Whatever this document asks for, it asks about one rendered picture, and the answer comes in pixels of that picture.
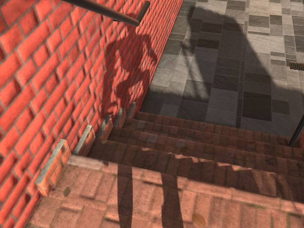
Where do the stairs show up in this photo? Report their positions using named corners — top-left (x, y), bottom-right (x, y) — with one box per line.
top-left (87, 111), bottom-right (304, 202)

